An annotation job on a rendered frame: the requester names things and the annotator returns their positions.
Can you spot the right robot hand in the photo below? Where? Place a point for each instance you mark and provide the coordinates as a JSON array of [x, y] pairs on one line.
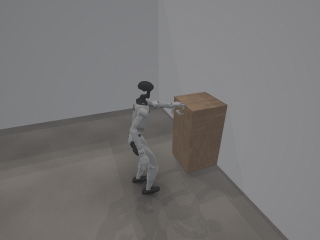
[[143, 161]]

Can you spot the drawer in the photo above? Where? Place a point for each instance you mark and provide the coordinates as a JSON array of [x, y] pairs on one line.
[[186, 116]]

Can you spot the robot right shin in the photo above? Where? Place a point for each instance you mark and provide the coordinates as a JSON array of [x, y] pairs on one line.
[[151, 176]]

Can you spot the handle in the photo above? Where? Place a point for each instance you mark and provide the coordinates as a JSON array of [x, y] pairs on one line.
[[177, 111]]

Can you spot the right robot forearm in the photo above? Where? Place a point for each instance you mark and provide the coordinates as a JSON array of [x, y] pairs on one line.
[[136, 139]]

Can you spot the robot left upper arm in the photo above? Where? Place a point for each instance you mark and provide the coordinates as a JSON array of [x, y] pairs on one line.
[[153, 104]]

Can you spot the humanoid robot head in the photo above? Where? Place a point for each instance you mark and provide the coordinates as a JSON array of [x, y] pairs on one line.
[[145, 86]]

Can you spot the left robot forearm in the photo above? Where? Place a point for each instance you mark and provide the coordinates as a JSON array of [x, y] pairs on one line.
[[165, 105]]

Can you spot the cabinet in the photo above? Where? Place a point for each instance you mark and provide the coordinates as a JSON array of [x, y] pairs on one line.
[[196, 145]]

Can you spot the left robot hand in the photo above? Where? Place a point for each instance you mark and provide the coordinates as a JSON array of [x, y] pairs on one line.
[[177, 104]]

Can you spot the robot right upper arm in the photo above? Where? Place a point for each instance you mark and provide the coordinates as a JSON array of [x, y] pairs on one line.
[[141, 114]]

